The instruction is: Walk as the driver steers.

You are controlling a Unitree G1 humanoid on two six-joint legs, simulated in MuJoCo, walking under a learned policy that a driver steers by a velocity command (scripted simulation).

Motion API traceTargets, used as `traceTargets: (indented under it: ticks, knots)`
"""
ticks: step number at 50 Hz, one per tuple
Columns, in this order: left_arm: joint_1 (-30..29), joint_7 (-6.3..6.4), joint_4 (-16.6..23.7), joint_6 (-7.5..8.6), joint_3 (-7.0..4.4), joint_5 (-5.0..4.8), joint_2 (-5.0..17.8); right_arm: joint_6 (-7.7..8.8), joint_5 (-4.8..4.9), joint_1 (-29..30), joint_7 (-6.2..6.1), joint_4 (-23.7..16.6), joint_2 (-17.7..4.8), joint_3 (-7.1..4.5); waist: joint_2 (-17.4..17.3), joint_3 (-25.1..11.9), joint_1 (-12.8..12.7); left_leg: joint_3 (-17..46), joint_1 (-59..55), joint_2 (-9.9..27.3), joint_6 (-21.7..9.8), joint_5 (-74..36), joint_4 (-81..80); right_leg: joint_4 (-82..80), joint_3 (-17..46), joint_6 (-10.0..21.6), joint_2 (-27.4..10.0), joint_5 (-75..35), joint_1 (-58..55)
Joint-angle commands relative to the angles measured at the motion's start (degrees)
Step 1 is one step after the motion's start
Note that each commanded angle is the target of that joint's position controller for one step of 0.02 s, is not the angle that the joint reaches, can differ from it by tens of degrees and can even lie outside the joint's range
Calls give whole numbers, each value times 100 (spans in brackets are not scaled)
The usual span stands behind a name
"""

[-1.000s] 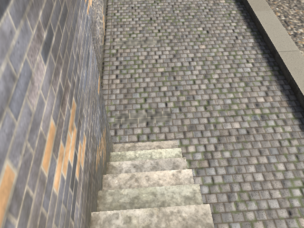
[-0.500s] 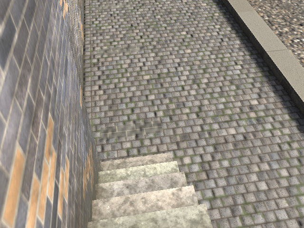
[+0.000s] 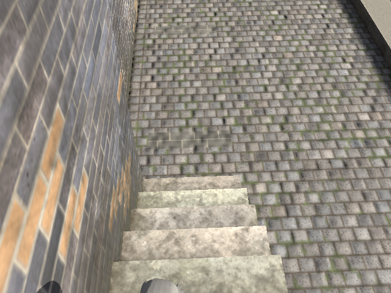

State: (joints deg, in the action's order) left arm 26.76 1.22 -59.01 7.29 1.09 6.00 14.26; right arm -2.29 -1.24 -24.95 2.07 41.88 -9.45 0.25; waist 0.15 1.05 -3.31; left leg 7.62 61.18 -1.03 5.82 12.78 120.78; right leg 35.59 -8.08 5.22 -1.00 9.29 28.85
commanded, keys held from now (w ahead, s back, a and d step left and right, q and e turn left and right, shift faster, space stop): no key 0.56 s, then w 0.44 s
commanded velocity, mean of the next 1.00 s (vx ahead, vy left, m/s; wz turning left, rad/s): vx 0.13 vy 0.00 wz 0.00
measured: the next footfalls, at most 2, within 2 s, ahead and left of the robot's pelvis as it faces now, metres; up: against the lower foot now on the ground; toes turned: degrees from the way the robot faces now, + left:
left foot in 0.30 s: -0.09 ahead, +0.21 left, +0.20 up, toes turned -2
right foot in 1.00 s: +0.13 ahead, -0.18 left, +0.00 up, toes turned -2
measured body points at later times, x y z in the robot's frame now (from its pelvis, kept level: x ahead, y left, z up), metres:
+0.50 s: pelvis -0.10 +0.11 +0.10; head -0.09 +0.13 +0.55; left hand +0.10 +0.35 +0.01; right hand -0.03 -0.10 -0.01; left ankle -0.13 +0.21 -0.52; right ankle +0.09 -0.05 -0.52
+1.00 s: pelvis -0.01 -0.01 +0.07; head +0.00 +0.00 +0.52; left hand +0.18 +0.20 -0.05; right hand -0.14 -0.21 -0.06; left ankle -0.13 +0.21 -0.51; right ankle +0.09 -0.15 -0.67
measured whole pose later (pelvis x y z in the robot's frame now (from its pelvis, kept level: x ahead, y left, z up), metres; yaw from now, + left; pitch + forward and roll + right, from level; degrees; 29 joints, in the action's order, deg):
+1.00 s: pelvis -0.01 -0.01 +0.07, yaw -1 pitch +2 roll +4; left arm 6.3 -2.5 -49.6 1.4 0.7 2.5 15.0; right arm 4.1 -5.9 -33.9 3.7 55.4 -9.2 0.1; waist 5.0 -2.2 10.1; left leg 4.2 24.8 4.6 3.1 52.6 77.6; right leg 19.8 -0.2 -0.8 -6.7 -17.0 22.3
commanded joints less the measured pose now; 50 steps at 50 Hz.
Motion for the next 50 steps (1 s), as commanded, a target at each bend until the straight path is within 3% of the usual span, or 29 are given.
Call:
traceTargets:
  ticks: [1,6,9,11,14,15,16,17,18,19,20,21,23,25,28,30,32,37,39,40,41,42,43,44,45,47,48,49,50]
  knots:
    - [1002,18,17,43,-88,-51,723,-17,-53,-691,20,-406,-91,74,476,-56,2,132,1416,117,57,-218,563,-1492,2690,1096,-1915,226,-1371]
    - [994,68,375,105,-116,-237,978,74,104,-338,18,-719,-118,83,844,-273,-92,-486,818,160,31,807,1560,-1586,2545,636,-1926,381,-1100]
    - [393,28,1074,156,-469,-230,1940,178,430,427,-38,-1462,-693,134,599,-591,9,-910,-573,-143,-90,3658,1290,-2146,2551,809,-2128,-61,-424]
    - [156,107,1256,184,-554,-380,1909,176,361,342,-16,-1612,-575,189,678,-729,193,-1069,-1408,-247,-361,4023,-241,-2400,2374,643,-2150,-59,-533]
    - [-237,18,1524,59,-654,-435,1961,293,440,259,228,-1946,-313,281,899,-622,463,-1303,-2408,-449,-540,4524,-3169,-2573,2305,299,-2285,-143,-460]
    - [-914,-177,1874,-150,-629,-824,1922,415,480,582,468,-1862,-1,432,500,-334,527,-1637,-1946,-828,-270,5271,-6026,-2381,2280,12,-1953,934,-1067]
    - [-578,-451,2067,-352,-458,-831,1534,610,194,43,515,-1111,121,395,174,-116,412,64,-2504,-756,-497,4091,-6907,-940,1805,-901,-1553,1767,-454]
    - [-1461,-344,3054,-279,-332,-764,1057,630,-357,-361,337,-1320,-1165,-9,-963,538,1364,5808,-3874,1732,-2534,3461,-8693,498,2223,-1623,-51,2256,3823]
    - [-2538,-171,3053,-366,-295,-823,997,692,-558,-915,316,-1226,-1443,-28,-156,496,2284,6948,-4415,1746,-2692,4022,-8727,810,4149,-1380,437,1668,4880]
    - [-2959,-82,3387,-244,-128,-690,481,675,-589,-793,247,-1075,-1445,-83,-536,552,2146,6069,-5341,1597,-2615,3296,-8652,762,4667,-1251,881,1374,5731]
    - [-3066,40,3327,-186,-152,-589,391,640,-527,-503,259,-893,-1189,-34,-923,438,1775,5034,-5375,1296,-2345,2180,-8396,952,4433,-1234,974,1059,5619]
    - [-2419,59,2912,-139,-187,-597,421,610,-458,-70,375,-782,-799,92,-1028,377,1154,3751,-4520,887,-2101,1205,-7943,1482,4039,-1233,956,635,4654]
    - [-1098,-133,2249,-368,-313,-624,849,598,-234,1117,541,-847,-865,50,-783,118,72,2062,-1990,490,-2182,1737,-7928,3423,2673,-1278,833,275,2812]
    - [-732,-288,2022,-756,-374,-460,949,650,-201,1582,464,-828,-743,47,-452,-181,-47,1802,-1380,635,-2107,1176,-8132,5050,2490,-1261,893,-403,2585]
    - [-1209,-219,2082,-879,-348,-349,871,925,-302,1093,243,-268,-360,184,45,-740,373,1183,-3173,711,-1852,-1265,-7462,5475,2368,-1285,739,-905,3408]
    - [-1589,-275,2039,-763,-256,-336,501,1024,-424,209,228,502,-6,267,16,-764,517,1081,-4216,569,-1311,-629,-7507,5279,2302,-1309,271,-533,3696]
    - [-1755,-326,1960,-648,-198,-286,373,1076,-408,-224,192,878,44,276,-191,-431,689,995,-4720,504,-1173,439,-7499,4589,2252,-1322,15,-729,4022]
    - [-3031,-421,2200,-610,-119,2,244,1100,-566,-1377,-68,1549,-247,105,-600,73,1341,2339,-5448,1228,-1995,2027,-8055,2921,1960,-997,-339,-659,5287]
    - [-3304,-414,2077,-642,-74,-27,228,1053,-649,-1701,-109,1744,-238,82,-568,90,1400,3005,-5298,1632,-2303,2549,-8257,2727,2044,-923,-665,-863,5658]
    - [-2832,-409,1735,-664,-77,-108,498,1021,-496,-1150,-142,1343,-120,129,-117,50,1215,2323,-4327,1490,-2142,2567,-7848,1733,1904,-920,-864,-2523,4737]
    - [-3058,-417,1881,-676,-263,-671,-22,664,549,-147,-553,1188,-883,-323,668,-350,521,1619,-2618,1308,-1780,3147,-7549,1704,1837,-842,-456,-3242,556]
    - [-2679,-403,1744,-791,-116,-716,-257,535,636,430,-567,935,-1138,-334,-127,-300,335,831,-1502,1022,-1559,3395,-7756,1999,1041,-873,33,-3353,-693]
    - [-2712,-391,1708,-917,-150,-705,-187,483,634,492,-534,860,-1019,-329,-436,35,390,495,-1376,931,-1416,3476,-7743,1752,827,-926,175,-2996,-936]
    - [-2330,-361,1550,-670,-333,4,829,831,-470,311,-94,523,-961,-161,-1606,1339,643,-290,-1083,917,-1343,4582,-7595,765,447,-501,-298,-2107,385]
    - [-2873,-397,1554,-592,-325,28,755,961,-467,-448,60,894,-719,-190,-1502,1170,1188,170,-1374,960,-1564,4763,-7486,365,309,-542,-272,-1886,37]
    - [-3195,-459,1568,-562,58,-207,-48,827,-462,-1511,67,1323,-525,-145,-1004,933,1627,1058,-2768,1302,-1775,4210,-7190,-1471,715,-485,-382,-1990,128]
    - [-3014,-457,1414,-595,57,-389,-60,702,-482,-1511,100,1362,-737,-155,-773,796,1518,1379,-3270,1484,-1767,3790,-6891,-2085,961,-531,-652,-2125,-62]
    - [-2003,-290,1016,-498,-73,-565,206,550,-510,-1065,209,1377,-899,-174,-440,549,954,1279,-3190,1377,-1566,3714,-6015,-2657,936,-618,-845,-2988,-1126]
    - [-137,-230,414,-406,-347,-378,817,454,-656,-741,483,1204,-1100,-167,-227,-169,170,617,-2541,864,-1209,3429,-4366,-2036,674,-646,-802,-3364,-3238]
